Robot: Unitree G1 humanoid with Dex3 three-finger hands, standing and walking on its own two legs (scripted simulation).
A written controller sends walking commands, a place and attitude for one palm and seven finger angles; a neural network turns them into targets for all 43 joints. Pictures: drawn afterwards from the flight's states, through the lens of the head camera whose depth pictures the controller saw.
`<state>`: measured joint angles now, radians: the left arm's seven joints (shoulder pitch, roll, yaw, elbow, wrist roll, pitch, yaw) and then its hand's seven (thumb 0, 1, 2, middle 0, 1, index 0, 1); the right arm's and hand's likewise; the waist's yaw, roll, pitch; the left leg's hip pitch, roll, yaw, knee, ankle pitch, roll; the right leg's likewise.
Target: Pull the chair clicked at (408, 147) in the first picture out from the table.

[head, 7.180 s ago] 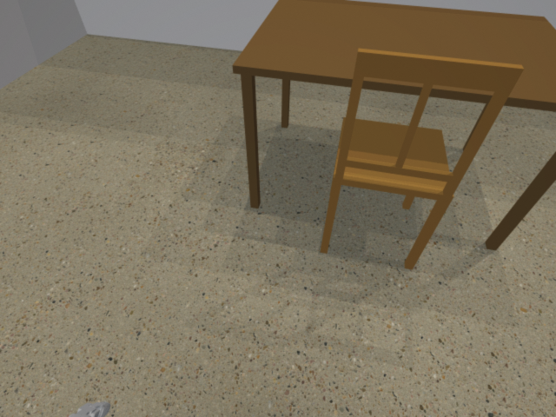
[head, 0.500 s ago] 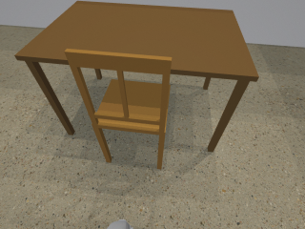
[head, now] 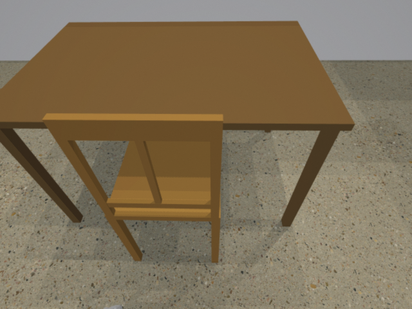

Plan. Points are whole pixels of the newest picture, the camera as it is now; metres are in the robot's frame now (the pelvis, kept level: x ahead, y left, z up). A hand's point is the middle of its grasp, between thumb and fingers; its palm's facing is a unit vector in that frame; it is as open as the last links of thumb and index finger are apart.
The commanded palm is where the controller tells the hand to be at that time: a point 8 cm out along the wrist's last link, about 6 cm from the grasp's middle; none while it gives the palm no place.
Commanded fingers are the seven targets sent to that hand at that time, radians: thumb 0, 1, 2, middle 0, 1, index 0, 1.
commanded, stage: come to a stop and stand still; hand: left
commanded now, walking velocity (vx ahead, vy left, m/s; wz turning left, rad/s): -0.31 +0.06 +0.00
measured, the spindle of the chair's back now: (150, 174) +0.47 +0.18 -0.08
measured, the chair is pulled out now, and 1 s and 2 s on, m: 0.00 0.00 0.00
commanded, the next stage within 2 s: look again from close up in 1.62 s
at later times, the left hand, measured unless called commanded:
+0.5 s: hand out of the picture +0.01 +0.24 -0.16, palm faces +0.05 -0.98 -0.18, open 7.3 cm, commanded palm none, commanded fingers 0.00 0.90 0.90 -0.20 -0.30 -0.20 -0.30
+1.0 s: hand out of the picture +0.00 +0.18 -0.16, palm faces -0.02 -0.97 -0.22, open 7.3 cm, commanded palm none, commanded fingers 0.00 0.90 0.90 -0.20 -0.30 -0.20 -0.30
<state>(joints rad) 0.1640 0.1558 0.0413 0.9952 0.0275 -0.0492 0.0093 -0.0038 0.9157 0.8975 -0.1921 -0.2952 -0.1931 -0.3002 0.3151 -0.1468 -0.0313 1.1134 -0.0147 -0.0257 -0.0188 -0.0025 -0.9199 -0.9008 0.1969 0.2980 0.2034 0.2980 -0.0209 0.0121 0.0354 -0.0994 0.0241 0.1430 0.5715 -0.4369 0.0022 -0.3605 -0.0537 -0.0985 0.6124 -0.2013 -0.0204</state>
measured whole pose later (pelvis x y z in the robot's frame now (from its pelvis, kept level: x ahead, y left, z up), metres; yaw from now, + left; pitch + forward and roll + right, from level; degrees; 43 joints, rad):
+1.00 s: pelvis -0.03 +0.01 +0.01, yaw +0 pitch -1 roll +0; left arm 0.28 0.16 -0.01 1.04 0.02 -0.01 0.03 0.01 0.93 0.90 -0.20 -0.30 -0.20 -0.30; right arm 0.30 -0.15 -0.01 1.06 -0.02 0.01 -0.01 0.00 -0.92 -0.90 0.20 0.30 0.20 0.30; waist -0.03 0.02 0.02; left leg -0.28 0.04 0.06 0.57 -0.27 -0.01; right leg -0.21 -0.03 0.01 0.58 -0.35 0.02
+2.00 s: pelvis +0.02 +0.00 +0.02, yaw -1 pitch +0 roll +1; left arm 0.28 0.18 0.00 1.11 0.02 -0.02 0.03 0.00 0.91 0.90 -0.20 -0.30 -0.20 -0.30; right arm 0.23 -0.16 0.00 1.15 -0.01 -0.02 -0.02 0.00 -0.92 -0.90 0.20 0.30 0.20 0.30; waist 0.00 -0.02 0.03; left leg -0.17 0.04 0.07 0.43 -0.26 -0.03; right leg -0.10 -0.03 0.01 0.45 -0.34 0.01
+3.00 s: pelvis -0.05 -0.02 -0.08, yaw +2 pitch +13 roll +1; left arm 0.37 0.17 0.15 0.22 -0.25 -0.49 -0.34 0.00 0.62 0.77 -0.17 -0.25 -0.17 -0.26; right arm 0.12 -0.28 -0.08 0.51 0.03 -0.23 -0.02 0.01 -0.91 -0.90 0.20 0.30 0.20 0.30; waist 0.01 -0.04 -0.15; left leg -0.91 0.05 -0.01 1.14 -0.46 -0.05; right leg -0.82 -0.03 -0.04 1.20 -0.60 -0.02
